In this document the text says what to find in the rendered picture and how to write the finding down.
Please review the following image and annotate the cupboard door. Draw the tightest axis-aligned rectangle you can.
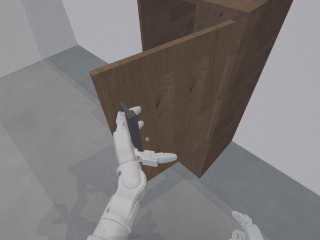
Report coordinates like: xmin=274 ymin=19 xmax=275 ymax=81
xmin=89 ymin=20 xmax=236 ymax=182

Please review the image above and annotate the robot left hand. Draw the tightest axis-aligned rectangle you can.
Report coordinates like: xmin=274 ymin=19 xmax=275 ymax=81
xmin=113 ymin=106 xmax=178 ymax=167

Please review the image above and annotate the robot left forearm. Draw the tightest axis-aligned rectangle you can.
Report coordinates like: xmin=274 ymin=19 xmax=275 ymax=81
xmin=86 ymin=160 xmax=148 ymax=240

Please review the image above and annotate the handle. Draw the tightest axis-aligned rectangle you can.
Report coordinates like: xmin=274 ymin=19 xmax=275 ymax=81
xmin=119 ymin=102 xmax=143 ymax=152

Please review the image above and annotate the robot right hand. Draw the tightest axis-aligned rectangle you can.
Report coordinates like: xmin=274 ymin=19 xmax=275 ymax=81
xmin=229 ymin=211 xmax=265 ymax=240

